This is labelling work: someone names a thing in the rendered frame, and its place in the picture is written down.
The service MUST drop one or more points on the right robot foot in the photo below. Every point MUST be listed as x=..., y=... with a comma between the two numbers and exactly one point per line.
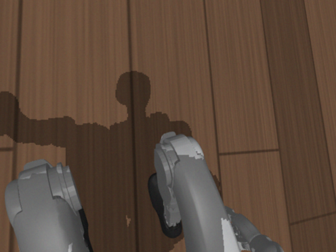
x=157, y=203

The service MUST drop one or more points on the left robot foot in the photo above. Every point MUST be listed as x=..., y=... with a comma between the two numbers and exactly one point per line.
x=85, y=227

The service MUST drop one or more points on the right robot arm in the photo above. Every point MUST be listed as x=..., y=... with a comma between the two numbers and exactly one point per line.
x=263, y=243

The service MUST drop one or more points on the right robot hand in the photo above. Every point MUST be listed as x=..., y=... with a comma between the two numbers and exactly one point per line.
x=244, y=229

